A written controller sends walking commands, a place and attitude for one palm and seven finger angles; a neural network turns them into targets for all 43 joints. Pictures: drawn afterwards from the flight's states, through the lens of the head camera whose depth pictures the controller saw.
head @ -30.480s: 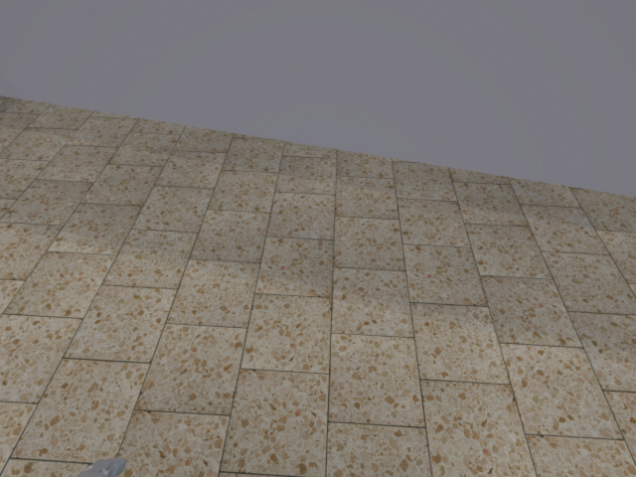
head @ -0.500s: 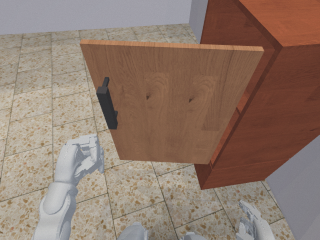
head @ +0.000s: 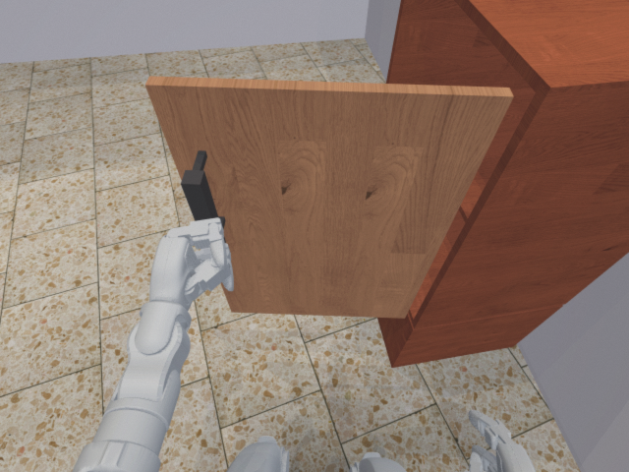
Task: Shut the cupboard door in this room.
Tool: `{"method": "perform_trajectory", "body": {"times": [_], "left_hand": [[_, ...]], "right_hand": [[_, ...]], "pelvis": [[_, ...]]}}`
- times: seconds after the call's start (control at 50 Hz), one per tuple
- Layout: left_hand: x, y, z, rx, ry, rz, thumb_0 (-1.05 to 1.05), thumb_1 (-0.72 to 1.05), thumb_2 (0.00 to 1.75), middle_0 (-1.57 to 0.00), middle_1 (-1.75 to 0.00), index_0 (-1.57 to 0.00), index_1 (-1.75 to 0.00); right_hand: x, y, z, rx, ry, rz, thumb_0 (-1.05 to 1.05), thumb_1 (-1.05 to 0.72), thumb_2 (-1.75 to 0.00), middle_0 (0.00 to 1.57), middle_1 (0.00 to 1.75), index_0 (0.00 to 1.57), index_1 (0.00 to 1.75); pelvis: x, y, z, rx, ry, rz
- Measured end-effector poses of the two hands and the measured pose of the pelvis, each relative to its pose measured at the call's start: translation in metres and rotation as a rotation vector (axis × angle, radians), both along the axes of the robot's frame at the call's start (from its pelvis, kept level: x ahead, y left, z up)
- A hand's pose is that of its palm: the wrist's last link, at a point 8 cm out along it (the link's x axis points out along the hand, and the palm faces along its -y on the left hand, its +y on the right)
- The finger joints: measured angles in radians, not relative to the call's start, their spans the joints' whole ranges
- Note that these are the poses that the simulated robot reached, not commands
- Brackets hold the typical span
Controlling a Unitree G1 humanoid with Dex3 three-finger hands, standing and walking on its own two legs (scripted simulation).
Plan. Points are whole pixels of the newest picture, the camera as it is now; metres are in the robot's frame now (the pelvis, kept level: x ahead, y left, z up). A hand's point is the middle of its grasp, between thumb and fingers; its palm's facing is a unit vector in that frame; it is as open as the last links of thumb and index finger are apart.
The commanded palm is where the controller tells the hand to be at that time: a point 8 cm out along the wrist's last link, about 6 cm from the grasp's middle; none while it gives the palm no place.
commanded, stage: bring the fist close to the handle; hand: left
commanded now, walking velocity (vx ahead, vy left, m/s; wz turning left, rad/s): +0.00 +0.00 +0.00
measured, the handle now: (209, 205) +0.46 +0.17 +0.05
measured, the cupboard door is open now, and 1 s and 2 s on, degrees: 78 73 60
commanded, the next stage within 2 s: push the door shut along its arc in 0.38 s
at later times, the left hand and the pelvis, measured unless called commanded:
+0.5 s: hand (224, 264) +0.36 +0.13 +0.06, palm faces -0.02 -1.00 -0.02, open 3.1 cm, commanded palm +0.34 +0.18 +0.06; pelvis +0.00 -0.01 +0.00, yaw +0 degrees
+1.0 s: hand (228, 226) +0.42 +0.13 +0.06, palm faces -0.13 -0.99 -0.03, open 3.1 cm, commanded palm +0.41 +0.18 +0.06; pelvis -0.01 +0.00 -0.01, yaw +0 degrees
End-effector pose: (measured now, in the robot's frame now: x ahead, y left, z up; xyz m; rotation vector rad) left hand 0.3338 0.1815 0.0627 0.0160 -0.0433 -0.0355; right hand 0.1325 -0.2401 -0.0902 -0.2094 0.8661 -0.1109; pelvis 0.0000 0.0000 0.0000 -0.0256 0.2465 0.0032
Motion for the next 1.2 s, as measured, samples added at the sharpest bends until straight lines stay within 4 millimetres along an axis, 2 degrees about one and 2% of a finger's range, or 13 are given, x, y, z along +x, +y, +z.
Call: {"method": "perform_trajectory", "body": {"times": [0.1,0.24,0.42,0.58,0.7,0.82,1.2], "left_hand": [[0.008,-0.005,0.0,0.002,-0.001,0.007,0.02,0.9,0.9,-1.3,-1.5,-1.3,-1.5],[0.002,-0.001,-0.001,0.008,0.001,0.024,0.02,0.9,0.9,-1.3,-1.5,-1.3,-1.5],[0.0,0.004,-0.002,0.007,-0.006,0.025,0.02,0.9,0.9,-1.31,-1.5,-1.3,-1.5],[0.009,0.002,-0.002,0.01,-0.001,0.003,0.02,0.9,0.9,-1.31,-1.5,-1.3,-1.5],[0.029,0.0,-0.002,0.016,0.007,-0.026,0.02,0.9,0.9,-1.31,-1.5,-1.3,-1.5],[0.044,0.003,-0.001,0.015,0.015,-0.048,0.02,0.9,0.9,-1.32,-1.5,-1.3,-1.5],[0.102,0.008,0.0,0.014,0.044,-0.142,0.02,0.9,0.9,-1.32,-1.5,-1.31,-1.5]], "right_hand": [[-0.01,-0.004,-0.003,0.005,0.034,-0.017,0.01,-0.9,-0.9,0.2,0.3,0.2,0.29],[-0.021,-0.009,-0.005,0.009,0.069,-0.036,0.01,-0.9,-0.9,0.2,0.3,0.2,0.29],[-0.018,-0.014,-0.006,-0.005,0.066,-0.034,0.01,-0.9,-0.9,0.2,0.3,0.2,0.29],[-0.011,-0.013,-0.004,-0.008,0.039,-0.029,0.01,-0.91,-0.9,0.2,0.3,0.2,0.29],[-0.014,-0.012,-0.007,-0.012,0.052,-0.034,0.01,-0.9,-0.9,0.2,0.3,0.2,0.29],[-0.029,-0.013,-0.012,-0.011,0.095,-0.052,0.01,-0.9,-0.9,0.2,0.3,0.2,0.29],[-0.094,-0.02,-0.025,-0.06,0.272,-0.119,0.0,-0.9,-0.9,0.2,0.3,0.2,0.29]], "pelvis": [[0.0,-0.001,0.001,0.005,0.003,-0.008],[0.0,-0.004,0.003,0.01,-0.001,-0.013],[-0.003,-0.006,0.002,0.008,-0.002,-0.005],[-0.004,-0.006,0.001,0.007,0.003,-0.003],[-0.005,-0.005,-0.001,0.005,0.013,-0.002],[-0.004,-0.003,-0.003,0.002,0.026,-0.002],[-0.013,0.005,-0.014,-0.021,0.084,0.006]]}}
